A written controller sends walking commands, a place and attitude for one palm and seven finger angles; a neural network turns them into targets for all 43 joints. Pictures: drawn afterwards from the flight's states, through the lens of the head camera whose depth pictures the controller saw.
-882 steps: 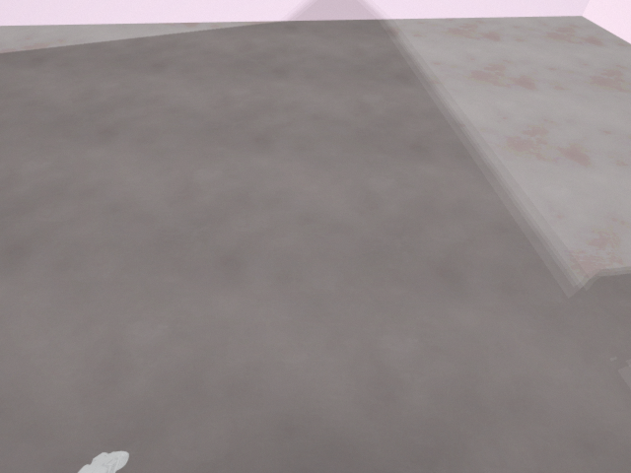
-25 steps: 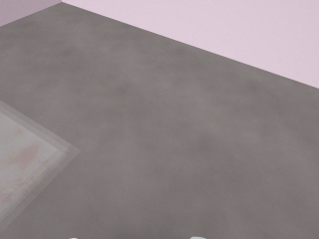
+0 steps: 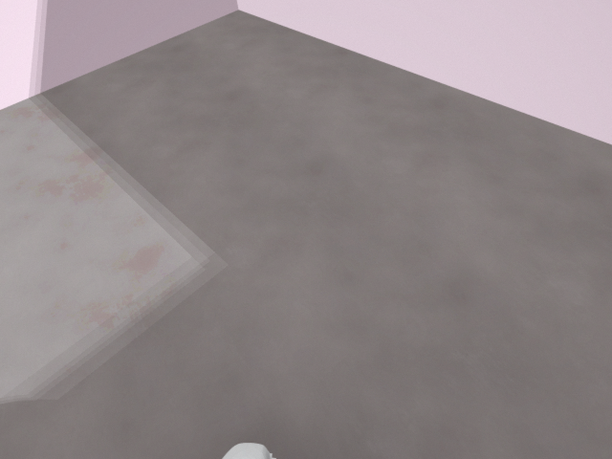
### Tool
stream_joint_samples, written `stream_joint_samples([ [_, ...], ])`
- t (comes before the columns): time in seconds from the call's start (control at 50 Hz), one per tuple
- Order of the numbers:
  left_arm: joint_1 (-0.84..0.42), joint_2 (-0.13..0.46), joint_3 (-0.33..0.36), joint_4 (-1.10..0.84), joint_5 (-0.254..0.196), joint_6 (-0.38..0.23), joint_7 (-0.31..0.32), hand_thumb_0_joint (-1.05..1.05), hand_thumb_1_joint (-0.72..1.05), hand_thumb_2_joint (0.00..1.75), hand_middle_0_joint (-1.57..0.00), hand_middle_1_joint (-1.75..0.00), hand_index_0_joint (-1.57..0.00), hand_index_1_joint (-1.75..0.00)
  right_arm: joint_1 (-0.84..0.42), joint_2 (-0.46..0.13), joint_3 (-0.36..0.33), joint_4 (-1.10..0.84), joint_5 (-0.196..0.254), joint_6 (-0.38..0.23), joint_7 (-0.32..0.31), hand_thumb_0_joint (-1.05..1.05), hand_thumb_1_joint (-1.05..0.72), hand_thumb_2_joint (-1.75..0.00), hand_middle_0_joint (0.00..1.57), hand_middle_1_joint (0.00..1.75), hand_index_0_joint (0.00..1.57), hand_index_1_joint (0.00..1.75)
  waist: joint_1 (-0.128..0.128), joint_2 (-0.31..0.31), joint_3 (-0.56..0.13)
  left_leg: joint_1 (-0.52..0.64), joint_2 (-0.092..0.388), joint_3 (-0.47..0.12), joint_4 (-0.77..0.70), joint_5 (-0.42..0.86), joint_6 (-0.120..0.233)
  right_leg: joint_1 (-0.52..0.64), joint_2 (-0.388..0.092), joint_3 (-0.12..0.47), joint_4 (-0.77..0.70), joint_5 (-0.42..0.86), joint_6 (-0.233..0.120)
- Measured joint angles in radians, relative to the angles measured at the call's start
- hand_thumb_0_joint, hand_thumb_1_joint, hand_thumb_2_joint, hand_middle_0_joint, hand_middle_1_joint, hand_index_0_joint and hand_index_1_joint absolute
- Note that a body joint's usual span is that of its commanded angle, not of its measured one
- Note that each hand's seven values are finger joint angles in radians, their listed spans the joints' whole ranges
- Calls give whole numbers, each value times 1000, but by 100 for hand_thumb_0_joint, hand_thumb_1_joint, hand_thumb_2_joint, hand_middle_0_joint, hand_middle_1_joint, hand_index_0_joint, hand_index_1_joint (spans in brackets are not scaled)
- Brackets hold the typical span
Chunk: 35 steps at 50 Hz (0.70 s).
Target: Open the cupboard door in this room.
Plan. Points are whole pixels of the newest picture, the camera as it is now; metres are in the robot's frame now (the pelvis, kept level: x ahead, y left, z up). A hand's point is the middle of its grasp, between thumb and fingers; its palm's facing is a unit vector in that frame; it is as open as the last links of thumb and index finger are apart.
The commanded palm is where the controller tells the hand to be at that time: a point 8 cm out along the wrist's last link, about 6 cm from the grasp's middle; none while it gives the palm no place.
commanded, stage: turn or walk to find it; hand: left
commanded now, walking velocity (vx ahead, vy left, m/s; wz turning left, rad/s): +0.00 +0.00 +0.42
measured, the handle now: out of the picture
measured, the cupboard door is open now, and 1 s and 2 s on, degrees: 0 0 0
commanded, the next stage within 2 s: none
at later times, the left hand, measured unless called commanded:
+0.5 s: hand out of the picture -0.02 +0.28 -0.17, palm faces +0.26 -0.94 -0.22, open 7.4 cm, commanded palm none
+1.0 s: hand out of the picture -0.06 +0.20 -0.15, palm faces +0.42 -0.86 -0.28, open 7.4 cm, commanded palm none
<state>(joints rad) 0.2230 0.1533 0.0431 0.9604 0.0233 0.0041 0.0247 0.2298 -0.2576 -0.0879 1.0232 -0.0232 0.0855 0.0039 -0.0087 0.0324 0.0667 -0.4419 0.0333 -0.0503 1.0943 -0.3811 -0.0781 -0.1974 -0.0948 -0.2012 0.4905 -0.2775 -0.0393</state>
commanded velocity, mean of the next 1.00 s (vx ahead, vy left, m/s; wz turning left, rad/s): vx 0.00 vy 0.00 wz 0.42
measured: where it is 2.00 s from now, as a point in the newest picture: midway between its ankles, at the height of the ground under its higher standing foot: outside the picture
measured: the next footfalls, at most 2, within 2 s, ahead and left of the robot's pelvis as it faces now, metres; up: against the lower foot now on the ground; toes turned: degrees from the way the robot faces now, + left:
left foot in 0.20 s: +0.00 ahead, +0.16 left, +0.00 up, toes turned +9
right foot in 0.74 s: +0.02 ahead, -0.08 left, +0.00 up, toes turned +14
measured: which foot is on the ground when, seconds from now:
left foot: up 0.00-0.18, down 0.20-0.74, up 0.76-1.00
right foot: down 0.00-0.20, up 0.22-0.72, down 0.74-1.00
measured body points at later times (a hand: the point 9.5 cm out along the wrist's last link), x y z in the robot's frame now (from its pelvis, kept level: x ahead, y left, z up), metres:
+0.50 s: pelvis -0.03 +0.06 +0.00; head -0.02 +0.09 +0.45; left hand -0.03 +0.33 -0.16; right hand +0.11 -0.16 -0.13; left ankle -0.04 +0.15 -0.74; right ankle -0.01 -0.10 -0.67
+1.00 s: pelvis -0.05 -0.01 +0.00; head -0.02 -0.03 +0.45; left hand -0.08 +0.24 -0.13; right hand +0.06 -0.24 -0.17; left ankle -0.15 +0.14 -0.65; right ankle -0.02 -0.09 -0.74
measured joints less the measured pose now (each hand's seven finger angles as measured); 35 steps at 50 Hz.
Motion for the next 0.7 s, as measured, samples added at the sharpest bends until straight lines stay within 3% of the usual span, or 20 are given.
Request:
stream_joint_samples([
  [0.12, 35, 36, 11, 23, 10, 8, -5, 1, 91, 90, -20, -30, -20, -30, -72, 10, 20, -22, 12, -15, -2, 1, -91, -90, 20, 30, 19, 30, 40, -35, 22, 105, -1, 69, -269, -77, 13, -30, -39, -43, 39, -6, 23],
  [0.18, 52, 62, 19, 40, 7, 16, -7, 1, 91, 90, -20, -30, -20, -30, -102, 16, 30, -44, 16, -34, -1, 1, -91, -90, 20, 30, 19, 30, 49, -52, 22, 180, -13, 104, -460, 11, 28, -52, -62, -68, 92, -25, 47],
  [0.2, 60, 71, 22, 43, 3, 21, -7, 1, 91, 90, -20, -30, -20, -30, -106, 17, 33, -53, 15, -45, 0, 1, -91, -90, 20, 30, 19, 30, 49, -55, 16, 208, -15, 109, -531, 61, 51, -67, -70, -76, 127, -41, 57],
  [0.24, 57, 97, 28, 55, -3, 44, -4, 1, 91, 90, -20, -30, -20, -30, -122, 38, 39, -60, 11, -59, 0, 0, -91, -90, 20, 30, 19, 30, 57, -91, 22, 202, -39, 112, -514, 58, 97, -119, -72, -9, 258, -171, 82],
  [0.28, 52, 109, 30, 66, -3, 65, 0, 1, 91, 90, -20, -30, -20, -30, -124, 52, 50, -67, 8, -64, -4, 0, -91, -90, 20, 30, 19, 30, 60, -97, 16, 212, -41, 103, -523, 60, 115, -170, -41, 56, 398, -238, 94],
  [0.34, 34, 110, 30, 69, -3, 72, -7, 1, 91, 90, -19, -30, -20, -30, -118, 62, 59, -68, 5, -64, -15, 0, -91, -90, 20, 30, 20, 30, 53, -82, 4, 233, -41, 77, -577, 96, 123, -224, -13, 109, 536, -193, 106],
  [0.4, 12, 105, 27, 54, -3, 61, -14, 1, 91, 90, -19, -30, -19, -30, -109, 67, 64, -66, 7, -65, -17, 0, -91, -90, 20, 30, 20, 30, 50, -73, 0, 247, -51, 58, -626, 132, 130, -253, -8, 145, 582, -137, 116],
  [0.56, -52, 88, 21, 18, -5, 57, -11, 1, 91, 90, -19, -30, -19, -30, -56, 81, 56, -59, 4, -63, -13, 0, -91, -90, 20, 30, 20, 30, 16, -58, -5, 226, -78, 14, -659, 177, 129, -230, 6, 182, 490, -130, 131],
  [0.7, -105, 55, 10, -18, -15, 39, -9, 1, 91, 90, -19, -30, -20, -30, 2, 62, 36, -40, -1, -47, -13, 0, -91, -90, 20, 30, 20, 30, -25, -16, -3, 156, -96, -39, -616, 186, 98, -114, 53, 172, 206, -119, 111],
])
